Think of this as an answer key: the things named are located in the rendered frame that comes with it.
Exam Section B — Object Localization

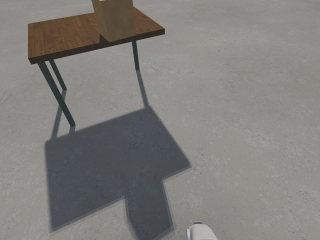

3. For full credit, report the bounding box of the right robot shin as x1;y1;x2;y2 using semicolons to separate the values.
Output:
193;221;203;225

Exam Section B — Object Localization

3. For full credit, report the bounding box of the table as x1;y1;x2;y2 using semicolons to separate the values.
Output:
28;6;165;127

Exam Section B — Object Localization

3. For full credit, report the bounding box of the carton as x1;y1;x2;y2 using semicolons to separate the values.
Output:
91;0;137;42

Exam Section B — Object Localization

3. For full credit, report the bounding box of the right robot thigh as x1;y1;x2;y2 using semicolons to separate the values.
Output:
186;224;218;240

